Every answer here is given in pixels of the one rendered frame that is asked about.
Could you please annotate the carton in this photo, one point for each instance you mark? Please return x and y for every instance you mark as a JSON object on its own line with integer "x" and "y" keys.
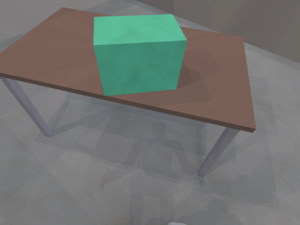
{"x": 138, "y": 53}

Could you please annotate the table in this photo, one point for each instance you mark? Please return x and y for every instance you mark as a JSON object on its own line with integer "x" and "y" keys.
{"x": 213, "y": 85}

